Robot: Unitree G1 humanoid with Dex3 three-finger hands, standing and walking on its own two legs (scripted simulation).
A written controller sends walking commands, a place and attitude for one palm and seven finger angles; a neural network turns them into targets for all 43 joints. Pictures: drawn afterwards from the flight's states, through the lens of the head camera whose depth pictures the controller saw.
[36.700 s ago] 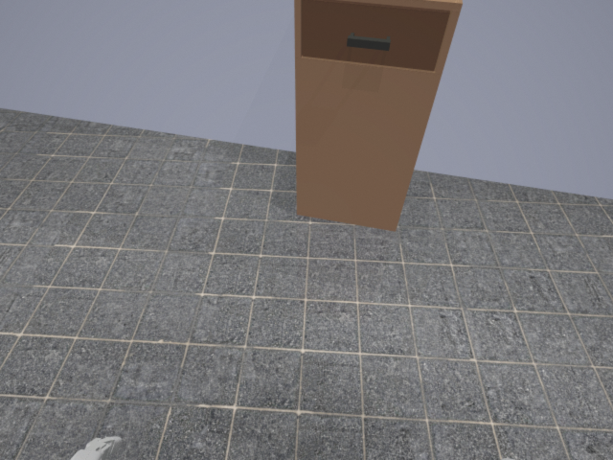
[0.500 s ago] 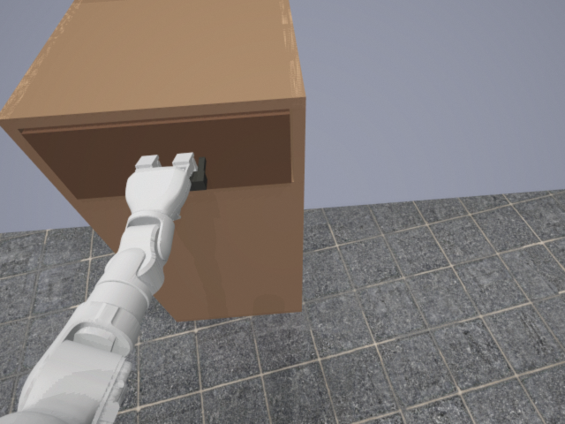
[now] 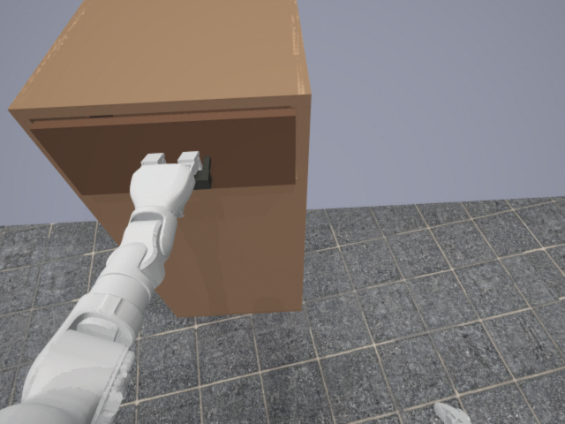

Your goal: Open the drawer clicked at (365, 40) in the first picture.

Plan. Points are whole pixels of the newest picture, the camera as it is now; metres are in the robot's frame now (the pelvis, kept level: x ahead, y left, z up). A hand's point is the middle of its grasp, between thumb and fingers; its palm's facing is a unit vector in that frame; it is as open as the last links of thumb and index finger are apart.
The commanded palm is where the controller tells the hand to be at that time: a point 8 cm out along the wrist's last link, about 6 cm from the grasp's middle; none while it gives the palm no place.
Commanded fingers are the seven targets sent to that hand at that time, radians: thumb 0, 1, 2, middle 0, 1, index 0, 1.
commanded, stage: pull the drawer open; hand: left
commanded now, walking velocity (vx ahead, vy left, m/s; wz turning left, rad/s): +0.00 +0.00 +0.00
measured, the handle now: (174, 172) +0.49 +0.19 +0.06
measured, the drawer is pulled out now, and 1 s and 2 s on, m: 0.02 0.09 0.28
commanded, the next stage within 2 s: none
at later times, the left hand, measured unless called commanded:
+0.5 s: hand (173, 230) +0.39 +0.18 +0.03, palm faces +0.02 -0.09 -1.00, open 6.0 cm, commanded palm +0.33 +0.19 +0.09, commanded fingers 0.00 0.90 0.90 -0.40 -1.35 -0.40 -1.35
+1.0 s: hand (167, 246) +0.36 +0.18 +0.03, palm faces -0.02 -0.05 -1.00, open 5.7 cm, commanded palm +0.32 +0.18 +0.09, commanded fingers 0.00 0.90 0.90 -0.40 -1.35 -0.40 -1.35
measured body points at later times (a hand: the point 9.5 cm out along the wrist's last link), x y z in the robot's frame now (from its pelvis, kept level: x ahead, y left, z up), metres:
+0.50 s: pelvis +0.02 +0.01 +0.01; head +0.06 -0.02 +0.45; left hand +0.38 +0.18 +0.09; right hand +0.12 -0.26 -0.12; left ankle -0.04 +0.07 -0.72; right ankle +0.00 -0.09 -0.72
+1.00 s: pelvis +0.01 +0.00 +0.00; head +0.04 -0.03 +0.45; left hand +0.36 +0.18 +0.09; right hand +0.20 -0.21 -0.11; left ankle -0.04 +0.07 -0.72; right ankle +0.00 -0.09 -0.72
